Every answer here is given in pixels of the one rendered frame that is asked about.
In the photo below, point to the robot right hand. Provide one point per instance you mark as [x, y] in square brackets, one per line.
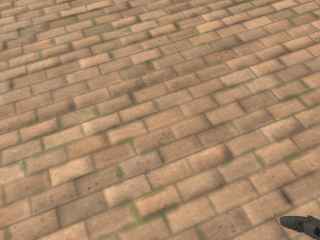
[308, 225]

